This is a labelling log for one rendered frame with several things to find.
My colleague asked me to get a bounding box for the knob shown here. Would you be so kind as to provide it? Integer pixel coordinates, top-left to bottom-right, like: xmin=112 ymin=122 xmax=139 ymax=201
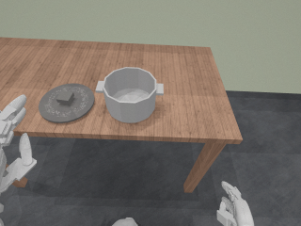
xmin=56 ymin=90 xmax=74 ymax=104

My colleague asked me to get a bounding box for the robot left hand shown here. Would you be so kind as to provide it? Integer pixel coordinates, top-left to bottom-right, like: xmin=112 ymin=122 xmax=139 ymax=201
xmin=0 ymin=94 xmax=37 ymax=196

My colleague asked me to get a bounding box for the table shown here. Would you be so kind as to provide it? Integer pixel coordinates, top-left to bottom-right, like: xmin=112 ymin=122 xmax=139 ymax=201
xmin=0 ymin=37 xmax=243 ymax=193

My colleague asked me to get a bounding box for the pot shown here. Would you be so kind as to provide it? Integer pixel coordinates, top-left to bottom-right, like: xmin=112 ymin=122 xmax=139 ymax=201
xmin=95 ymin=67 xmax=164 ymax=123

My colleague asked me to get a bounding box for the lid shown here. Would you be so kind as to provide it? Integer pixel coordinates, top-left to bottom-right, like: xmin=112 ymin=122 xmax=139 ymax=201
xmin=39 ymin=83 xmax=95 ymax=123

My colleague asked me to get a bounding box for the robot right hand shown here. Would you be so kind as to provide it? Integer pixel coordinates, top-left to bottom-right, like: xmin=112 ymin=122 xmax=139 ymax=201
xmin=216 ymin=181 xmax=255 ymax=226

